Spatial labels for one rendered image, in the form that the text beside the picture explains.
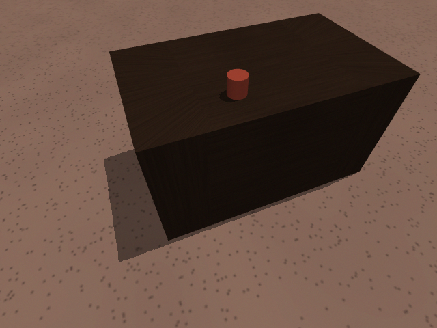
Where can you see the can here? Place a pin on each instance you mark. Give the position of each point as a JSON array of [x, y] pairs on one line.
[[237, 84]]

